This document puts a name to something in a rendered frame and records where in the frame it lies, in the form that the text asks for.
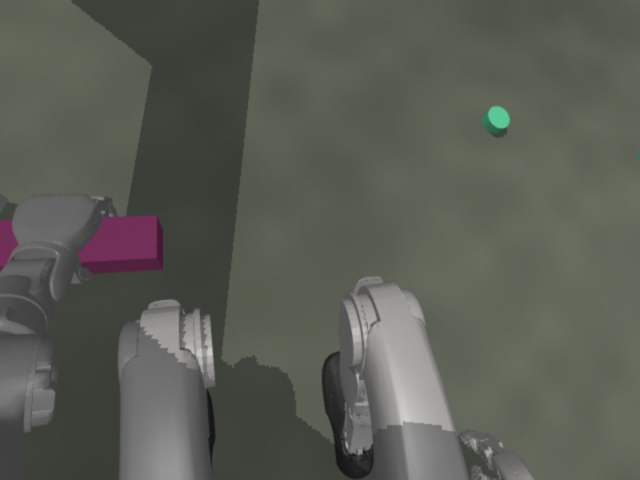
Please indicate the left robot hand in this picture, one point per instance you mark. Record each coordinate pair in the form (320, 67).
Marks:
(67, 220)

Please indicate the right robot hand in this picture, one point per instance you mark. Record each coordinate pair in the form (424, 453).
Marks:
(507, 465)

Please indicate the left robot arm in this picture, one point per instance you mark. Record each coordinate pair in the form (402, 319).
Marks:
(33, 284)

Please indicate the right robot foot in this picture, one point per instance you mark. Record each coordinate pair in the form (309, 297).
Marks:
(352, 465)

